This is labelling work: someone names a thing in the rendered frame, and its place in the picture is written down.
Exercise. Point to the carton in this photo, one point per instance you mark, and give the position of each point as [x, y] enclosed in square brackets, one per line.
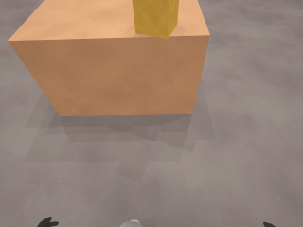
[157, 18]

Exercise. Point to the pedestal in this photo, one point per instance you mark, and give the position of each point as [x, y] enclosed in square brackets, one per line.
[88, 60]

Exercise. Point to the left robot hand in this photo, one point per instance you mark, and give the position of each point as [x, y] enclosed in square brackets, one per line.
[46, 223]

